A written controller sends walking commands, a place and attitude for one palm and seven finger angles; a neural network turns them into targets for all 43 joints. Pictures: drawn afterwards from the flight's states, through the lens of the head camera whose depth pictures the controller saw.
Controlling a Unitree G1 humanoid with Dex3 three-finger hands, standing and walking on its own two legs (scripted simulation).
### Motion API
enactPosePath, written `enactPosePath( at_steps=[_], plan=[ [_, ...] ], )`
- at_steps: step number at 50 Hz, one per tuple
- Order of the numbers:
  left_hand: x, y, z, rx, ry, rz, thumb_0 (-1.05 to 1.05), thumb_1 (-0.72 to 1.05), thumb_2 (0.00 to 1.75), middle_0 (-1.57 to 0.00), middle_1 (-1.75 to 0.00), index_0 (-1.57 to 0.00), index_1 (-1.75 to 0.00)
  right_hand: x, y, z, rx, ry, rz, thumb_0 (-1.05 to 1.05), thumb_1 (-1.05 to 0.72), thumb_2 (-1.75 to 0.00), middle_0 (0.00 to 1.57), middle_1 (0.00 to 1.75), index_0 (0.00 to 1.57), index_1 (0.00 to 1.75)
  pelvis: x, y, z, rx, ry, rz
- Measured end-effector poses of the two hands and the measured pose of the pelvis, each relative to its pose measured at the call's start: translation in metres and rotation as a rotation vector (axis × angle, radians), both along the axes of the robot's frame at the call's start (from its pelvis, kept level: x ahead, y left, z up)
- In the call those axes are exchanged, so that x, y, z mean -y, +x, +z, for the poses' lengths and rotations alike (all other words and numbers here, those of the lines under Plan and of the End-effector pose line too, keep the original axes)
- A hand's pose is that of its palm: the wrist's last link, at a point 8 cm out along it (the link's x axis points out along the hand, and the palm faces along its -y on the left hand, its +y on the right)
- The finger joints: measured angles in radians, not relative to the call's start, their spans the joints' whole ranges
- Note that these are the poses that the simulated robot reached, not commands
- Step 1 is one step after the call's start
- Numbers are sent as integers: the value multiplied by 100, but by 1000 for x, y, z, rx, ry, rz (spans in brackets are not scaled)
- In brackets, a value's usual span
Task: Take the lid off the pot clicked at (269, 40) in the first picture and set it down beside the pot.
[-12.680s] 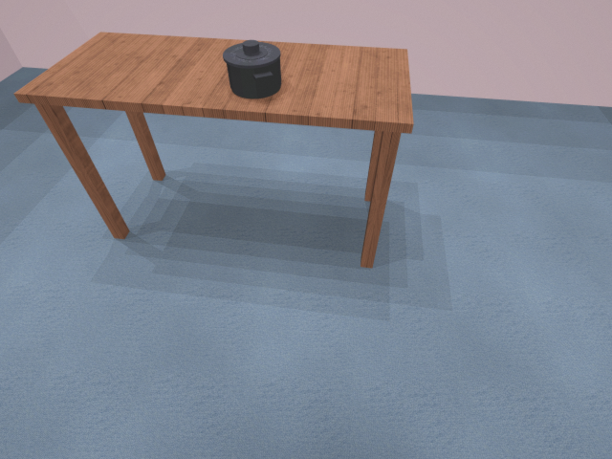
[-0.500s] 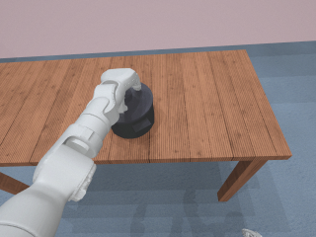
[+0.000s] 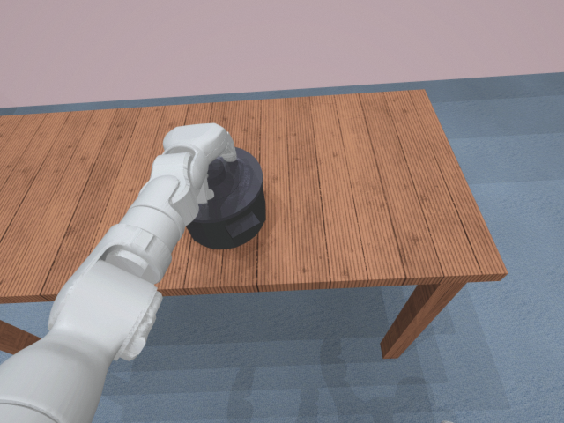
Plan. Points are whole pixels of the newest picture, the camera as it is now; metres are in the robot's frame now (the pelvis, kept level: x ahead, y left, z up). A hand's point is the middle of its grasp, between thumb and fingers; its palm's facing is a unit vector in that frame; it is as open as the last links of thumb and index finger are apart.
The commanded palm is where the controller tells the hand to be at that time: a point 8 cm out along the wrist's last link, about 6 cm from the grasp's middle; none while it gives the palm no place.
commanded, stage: close the fingers and squeeze the knob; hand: left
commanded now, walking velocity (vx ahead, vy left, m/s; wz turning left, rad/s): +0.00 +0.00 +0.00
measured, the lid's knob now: (210, 172) +0.50 +0.11 +0.05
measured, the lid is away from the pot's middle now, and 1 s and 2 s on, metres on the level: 0.00 0.00 0.00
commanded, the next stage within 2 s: lift the lid straight up in 1.62 s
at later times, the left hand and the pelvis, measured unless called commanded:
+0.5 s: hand (203, 179) +0.46 +0.11 +0.08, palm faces -0.33 -0.02 -0.94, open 8.8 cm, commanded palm +0.46 +0.11 +0.14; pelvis +0.00 +0.00 +0.00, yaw +0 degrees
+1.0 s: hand (206, 176) +0.47 +0.11 +0.08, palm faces -0.33 -0.04 -0.94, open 7.6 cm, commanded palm +0.46 +0.11 +0.14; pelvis +0.00 +0.00 +0.00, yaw +0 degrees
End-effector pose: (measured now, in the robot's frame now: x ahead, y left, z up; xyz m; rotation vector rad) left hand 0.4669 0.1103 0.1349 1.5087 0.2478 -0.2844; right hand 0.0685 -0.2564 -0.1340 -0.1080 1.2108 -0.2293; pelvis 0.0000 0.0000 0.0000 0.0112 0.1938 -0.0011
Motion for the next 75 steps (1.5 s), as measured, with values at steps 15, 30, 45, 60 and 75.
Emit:
enactPosePath(
  at_steps=[15,30,45,60,75],
  plan=[
    [3,-6,0,1,-3,-25,0,-10,113,-62,-62,-62,-63,-9,11,-1,32,14,19,1,-91,-90,20,30,20,30,-3,-2,-1,5,2,6],
    [1,-5,-1,-2,8,-19,0,7,104,-62,-87,-62,-88,-11,5,-3,8,19,16,1,-91,-90,20,30,20,30,-5,-1,0,4,0,8],
    [3,-2,0,10,9,-16,0,19,88,-65,-95,-66,-96,-8,4,-3,-4,23,13,1,-91,-90,20,30,20,30,-4,3,0,0,-2,5],
    [2,-2,1,4,-7,-10,1,24,73,-65,-94,-67,-95,-8,17,0,30,18,22,1,-91,-90,20,30,20,30,-2,1,0,3,-1,2],
    [0,-2,0,7,-13,-9,0,23,74,-66,-95,-68,-94,-6,8,2,23,2,7,1,-91,-90,20,30,20,30,-3,-2,0,4,-1,-4]
  ],
)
